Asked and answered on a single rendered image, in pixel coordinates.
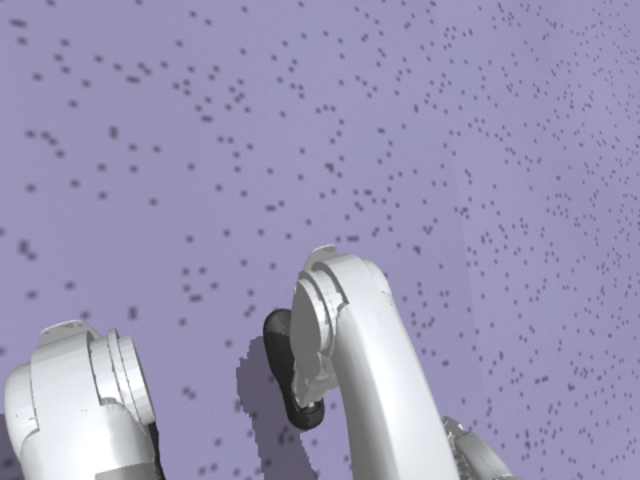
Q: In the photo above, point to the right robot foot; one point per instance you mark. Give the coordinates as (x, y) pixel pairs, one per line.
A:
(276, 334)

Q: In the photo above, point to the right robot hand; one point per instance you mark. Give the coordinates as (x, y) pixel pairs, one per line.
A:
(474, 457)

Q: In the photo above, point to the left robot foot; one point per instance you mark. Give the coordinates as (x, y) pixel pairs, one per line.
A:
(154, 436)

